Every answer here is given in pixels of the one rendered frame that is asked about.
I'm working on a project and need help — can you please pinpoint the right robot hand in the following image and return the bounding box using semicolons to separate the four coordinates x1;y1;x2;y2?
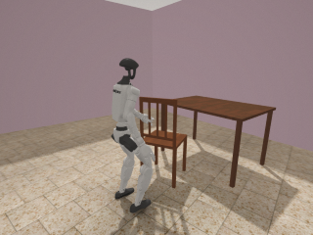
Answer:
139;144;156;166

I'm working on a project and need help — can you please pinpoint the robot torso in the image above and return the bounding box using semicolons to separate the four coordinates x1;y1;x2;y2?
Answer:
112;82;135;145

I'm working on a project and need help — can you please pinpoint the robot right forearm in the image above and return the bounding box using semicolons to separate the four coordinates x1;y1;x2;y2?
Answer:
126;113;145;148

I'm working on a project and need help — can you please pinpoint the robot right upper arm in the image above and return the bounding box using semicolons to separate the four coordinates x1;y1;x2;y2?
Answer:
122;85;140;122

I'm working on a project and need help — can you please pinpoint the table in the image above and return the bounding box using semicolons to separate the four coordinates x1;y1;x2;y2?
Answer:
160;95;276;188

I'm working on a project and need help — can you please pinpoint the robot left forearm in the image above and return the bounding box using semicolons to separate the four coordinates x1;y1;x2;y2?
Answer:
133;109;144;119

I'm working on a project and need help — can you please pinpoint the chair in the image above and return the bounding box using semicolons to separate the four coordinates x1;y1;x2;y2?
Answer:
139;97;188;189

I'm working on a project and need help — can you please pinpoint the left robot hand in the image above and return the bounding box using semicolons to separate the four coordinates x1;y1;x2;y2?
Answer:
141;114;154;126

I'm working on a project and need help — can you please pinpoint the humanoid robot head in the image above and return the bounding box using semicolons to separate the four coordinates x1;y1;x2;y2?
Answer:
117;58;139;86

